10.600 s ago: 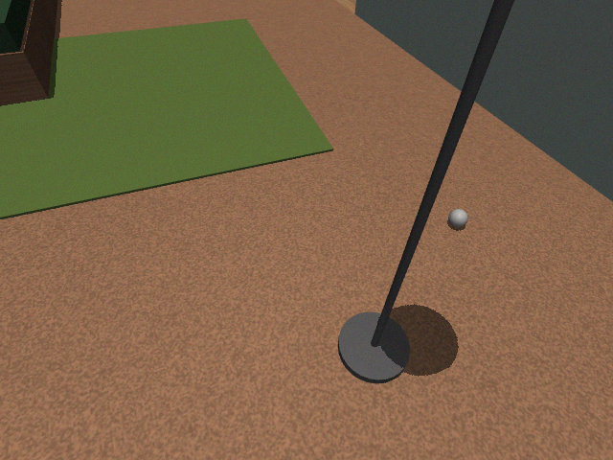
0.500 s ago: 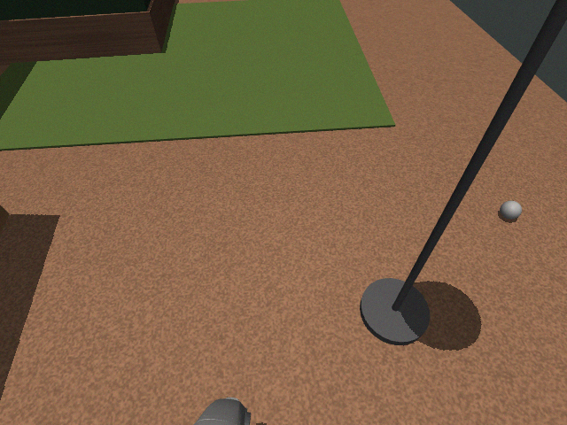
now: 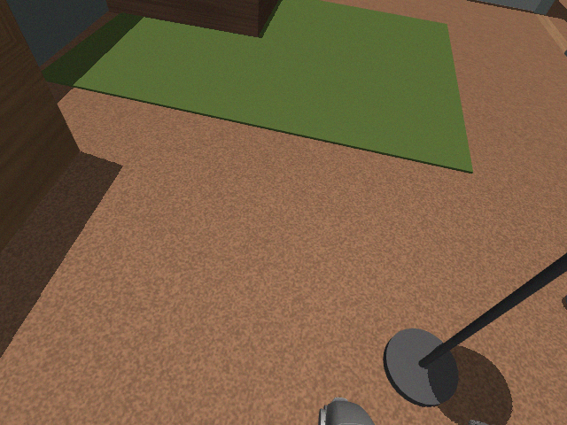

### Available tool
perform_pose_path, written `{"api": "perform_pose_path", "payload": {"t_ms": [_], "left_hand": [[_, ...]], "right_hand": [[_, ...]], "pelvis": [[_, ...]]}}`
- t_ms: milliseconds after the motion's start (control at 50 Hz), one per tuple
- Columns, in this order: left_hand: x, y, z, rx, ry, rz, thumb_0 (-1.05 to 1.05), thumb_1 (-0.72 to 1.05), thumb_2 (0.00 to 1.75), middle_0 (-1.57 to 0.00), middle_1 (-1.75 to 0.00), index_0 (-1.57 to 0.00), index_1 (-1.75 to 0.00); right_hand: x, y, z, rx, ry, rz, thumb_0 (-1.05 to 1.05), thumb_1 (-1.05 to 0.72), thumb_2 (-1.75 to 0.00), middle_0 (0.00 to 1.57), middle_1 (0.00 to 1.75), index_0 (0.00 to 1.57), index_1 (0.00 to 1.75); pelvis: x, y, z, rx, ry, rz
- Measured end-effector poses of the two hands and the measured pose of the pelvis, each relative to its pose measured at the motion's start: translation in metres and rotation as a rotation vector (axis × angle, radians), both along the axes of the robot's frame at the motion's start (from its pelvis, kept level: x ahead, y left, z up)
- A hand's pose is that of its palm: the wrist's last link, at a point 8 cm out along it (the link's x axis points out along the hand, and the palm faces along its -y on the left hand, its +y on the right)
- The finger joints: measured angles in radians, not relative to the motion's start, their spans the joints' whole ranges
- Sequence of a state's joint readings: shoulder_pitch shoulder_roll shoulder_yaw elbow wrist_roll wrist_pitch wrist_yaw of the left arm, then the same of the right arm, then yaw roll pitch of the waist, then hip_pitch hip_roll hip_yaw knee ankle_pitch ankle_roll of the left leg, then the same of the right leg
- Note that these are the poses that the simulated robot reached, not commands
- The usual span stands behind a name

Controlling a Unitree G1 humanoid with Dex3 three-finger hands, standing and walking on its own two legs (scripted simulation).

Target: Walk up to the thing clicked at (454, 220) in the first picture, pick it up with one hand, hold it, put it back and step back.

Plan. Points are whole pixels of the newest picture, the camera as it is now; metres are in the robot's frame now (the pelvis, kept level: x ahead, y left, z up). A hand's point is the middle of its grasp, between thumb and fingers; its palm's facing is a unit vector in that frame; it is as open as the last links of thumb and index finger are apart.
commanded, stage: walk up
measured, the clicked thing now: out of the picture +0.69 -1.22 -0.72
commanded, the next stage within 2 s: stand in 1.22 s
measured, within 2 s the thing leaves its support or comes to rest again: neither
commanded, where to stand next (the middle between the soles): +0.08 -0.02 m, yaw +12 degrees
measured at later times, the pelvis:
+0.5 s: pelvis +0.00 -0.02 -0.01, yaw +12 degrees
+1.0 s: pelvis +0.01 -0.02 +0.01, yaw +15 degrees
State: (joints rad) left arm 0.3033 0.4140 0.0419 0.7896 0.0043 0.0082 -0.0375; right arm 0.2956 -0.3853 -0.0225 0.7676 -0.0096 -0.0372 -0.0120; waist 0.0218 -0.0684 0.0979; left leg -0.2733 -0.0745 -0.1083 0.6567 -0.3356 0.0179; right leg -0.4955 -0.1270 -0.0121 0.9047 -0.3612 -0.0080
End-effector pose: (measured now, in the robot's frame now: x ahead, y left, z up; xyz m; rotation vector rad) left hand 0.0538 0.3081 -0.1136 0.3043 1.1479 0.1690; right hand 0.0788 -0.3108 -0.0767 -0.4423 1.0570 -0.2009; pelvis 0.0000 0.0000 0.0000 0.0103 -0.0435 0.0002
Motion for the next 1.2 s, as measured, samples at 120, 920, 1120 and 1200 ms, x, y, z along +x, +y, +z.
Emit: {"api": "perform_pose_path", "payload": {"t_ms": [120, 920, 1120, 1200], "left_hand": [[0.001, -0.014, 0.011, 0.100, -0.020, 0.048, 0.01, 0.90, 0.90, -0.20, -0.30, -0.21, -0.30], [-0.064, -0.013, 0.005, 0.034, 0.066, 0.281, 0.01, 0.90, 0.90, -0.21, -0.30, -0.21, -0.30], [-0.047, -0.004, 0.024, 0.063, 0.003, 0.279, 0.01, 0.90, 0.90, -0.20, -0.30, -0.21, -0.30], [-0.044, -0.005, 0.025, 0.052, 0.000, 0.282, 0.01, 0.90, 0.90, -0.20, -0.30, -0.21, -0.30]], "right_hand": [[0.031, -0.022, -0.038, 0.058, 0.011, 0.045, 0.00, -0.90, -0.90, 0.20, 0.30, 0.21, 0.30], [0.104, 0.033, -0.032, 0.082, 0.076, 0.223, 0.00, -0.90, -0.90, 0.20, 0.30, 0.21, 0.30], [0.118, 0.046, -0.024, 0.124, 0.063, 0.249, 0.00, -0.90, -0.90, 0.20, 0.30, 0.21, 0.30], [0.113, 0.040, -0.019, 0.108, 0.085, 0.240, 0.00, -0.90, -0.90, 0.20, 0.30, 0.21, 0.30]], "pelvis": [[-0.002, -0.026, -0.015, -0.014, 0.012, 0.052], [0.011, -0.015, 0.003, -0.016, 0.013, 0.267], [0.010, -0.018, 0.014, -0.011, 0.006, 0.273], [0.010, -0.018, 0.018, -0.011, 0.004, 0.274]]}}
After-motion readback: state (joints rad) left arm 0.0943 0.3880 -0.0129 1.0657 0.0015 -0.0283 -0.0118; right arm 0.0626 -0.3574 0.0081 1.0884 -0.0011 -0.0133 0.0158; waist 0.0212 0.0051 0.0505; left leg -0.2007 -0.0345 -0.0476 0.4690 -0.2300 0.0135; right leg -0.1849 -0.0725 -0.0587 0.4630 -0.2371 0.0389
